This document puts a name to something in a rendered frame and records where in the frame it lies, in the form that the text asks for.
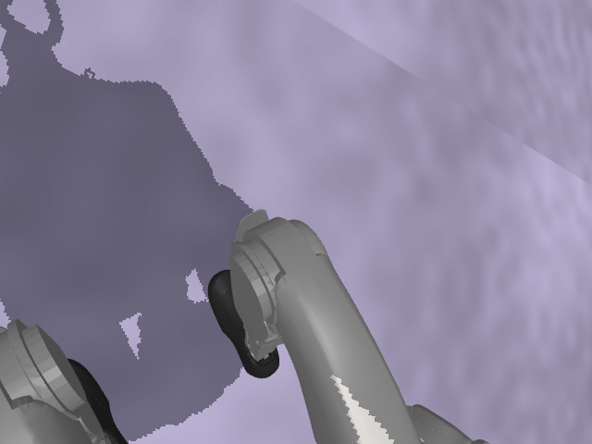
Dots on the right robot foot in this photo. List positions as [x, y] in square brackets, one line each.
[221, 300]

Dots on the right robot hand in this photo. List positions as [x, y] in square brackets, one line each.
[433, 429]

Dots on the left robot foot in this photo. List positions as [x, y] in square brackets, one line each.
[99, 403]

